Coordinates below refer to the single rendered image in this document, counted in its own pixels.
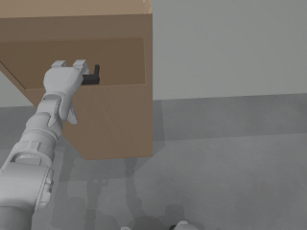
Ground cabinet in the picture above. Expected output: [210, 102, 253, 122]
[0, 0, 154, 161]

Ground robot left upper arm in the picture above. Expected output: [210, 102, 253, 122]
[0, 162, 55, 230]

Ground robot right shin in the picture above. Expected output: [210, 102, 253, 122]
[176, 220, 188, 227]

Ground drawer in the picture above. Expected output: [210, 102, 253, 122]
[0, 36, 146, 89]

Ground left robot hand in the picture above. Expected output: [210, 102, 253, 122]
[43, 59, 90, 125]

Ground handle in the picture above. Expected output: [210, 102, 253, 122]
[81, 64, 100, 85]

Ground left robot forearm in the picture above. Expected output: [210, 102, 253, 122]
[0, 91, 72, 178]

